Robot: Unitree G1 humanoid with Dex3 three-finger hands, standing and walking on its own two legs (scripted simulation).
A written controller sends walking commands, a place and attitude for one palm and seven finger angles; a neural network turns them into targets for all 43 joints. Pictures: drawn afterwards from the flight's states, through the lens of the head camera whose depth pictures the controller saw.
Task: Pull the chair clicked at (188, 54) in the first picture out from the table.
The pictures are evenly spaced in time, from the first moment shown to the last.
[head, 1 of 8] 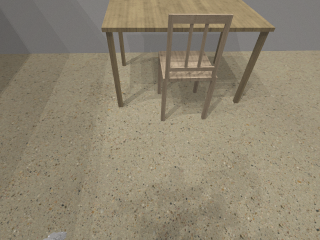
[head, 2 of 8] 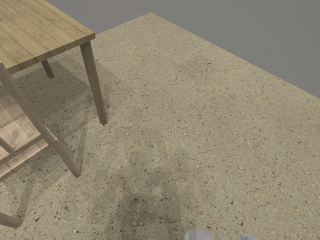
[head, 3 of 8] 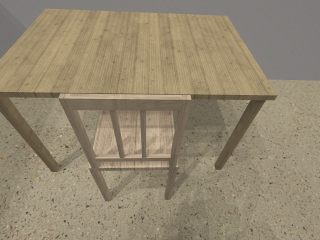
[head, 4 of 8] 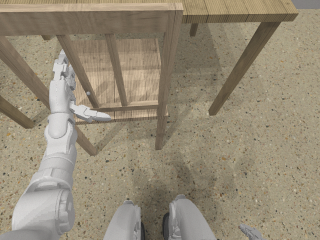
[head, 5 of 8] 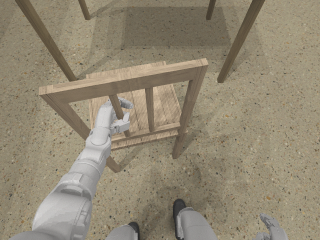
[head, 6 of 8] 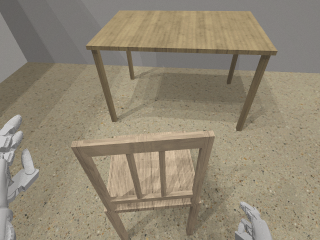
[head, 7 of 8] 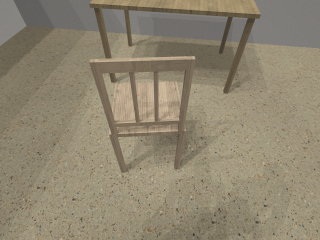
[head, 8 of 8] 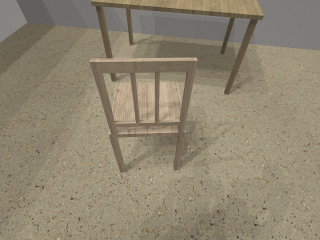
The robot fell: no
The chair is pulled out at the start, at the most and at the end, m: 0.00 0.70 0.70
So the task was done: yes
